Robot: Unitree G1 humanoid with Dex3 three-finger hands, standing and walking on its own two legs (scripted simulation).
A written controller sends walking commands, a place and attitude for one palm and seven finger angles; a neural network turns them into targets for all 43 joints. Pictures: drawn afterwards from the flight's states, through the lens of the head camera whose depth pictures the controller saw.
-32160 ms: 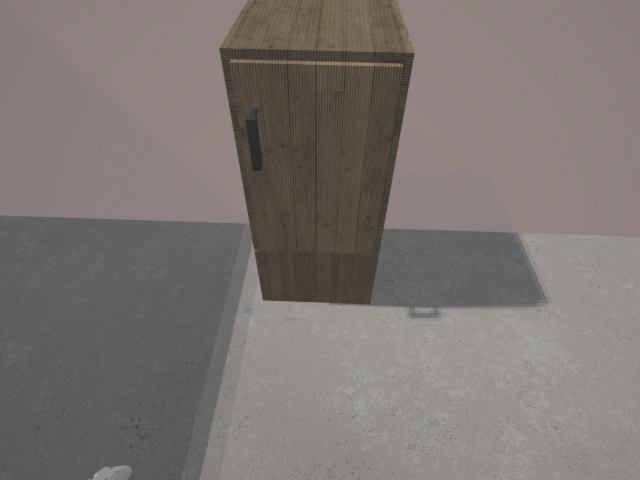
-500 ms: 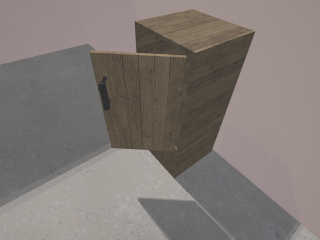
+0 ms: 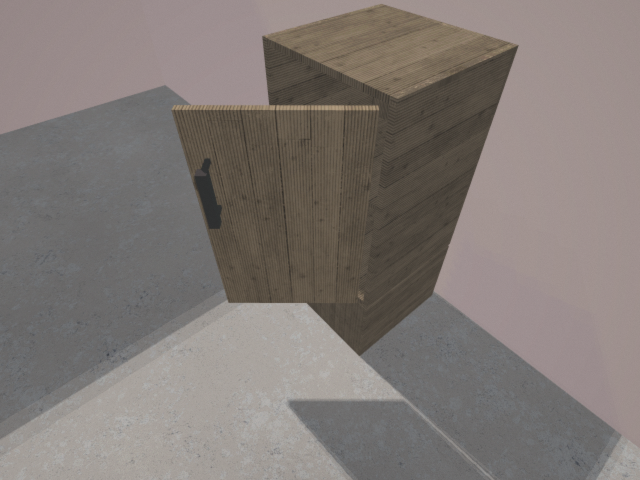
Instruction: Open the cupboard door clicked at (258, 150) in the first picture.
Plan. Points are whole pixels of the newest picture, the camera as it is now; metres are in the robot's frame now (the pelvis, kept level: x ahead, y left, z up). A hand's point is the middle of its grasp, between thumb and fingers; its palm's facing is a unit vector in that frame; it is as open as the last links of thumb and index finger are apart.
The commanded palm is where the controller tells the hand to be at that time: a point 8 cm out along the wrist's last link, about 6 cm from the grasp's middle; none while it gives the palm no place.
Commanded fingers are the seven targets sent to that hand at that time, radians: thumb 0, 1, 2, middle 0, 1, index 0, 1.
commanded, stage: shuffle to correct the standing spot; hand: left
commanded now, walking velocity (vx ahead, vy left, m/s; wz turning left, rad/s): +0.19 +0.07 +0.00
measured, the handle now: (211, 194) +0.64 +0.26 -0.02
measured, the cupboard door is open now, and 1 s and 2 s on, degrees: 49 49 49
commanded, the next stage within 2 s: come to a stop and stand still in 0.32 s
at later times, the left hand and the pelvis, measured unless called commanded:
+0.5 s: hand out of the picture +0.14 +0.26 -0.16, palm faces +0.03 -0.98 -0.18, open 7.3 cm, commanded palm none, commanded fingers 0.00 0.90 0.90 -0.20 -0.30 -0.20 -0.30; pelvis +0.11 +0.08 +0.01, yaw -1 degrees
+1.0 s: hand (150, 469) +0.18 +0.27 -0.18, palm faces +0.08 -0.98 -0.15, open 7.2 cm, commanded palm none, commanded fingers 0.00 0.90 0.90 -0.20 -0.30 -0.20 -0.30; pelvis +0.10 +0.10 -0.01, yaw +1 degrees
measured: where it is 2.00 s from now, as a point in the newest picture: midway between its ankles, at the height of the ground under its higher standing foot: outside the picture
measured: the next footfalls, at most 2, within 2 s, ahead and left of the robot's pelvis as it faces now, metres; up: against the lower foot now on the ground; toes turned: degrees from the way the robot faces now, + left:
left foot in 0.26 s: +0.16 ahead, +0.17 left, +0.00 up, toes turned +9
right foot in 0.66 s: +0.23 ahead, -0.04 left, +0.00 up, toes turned -6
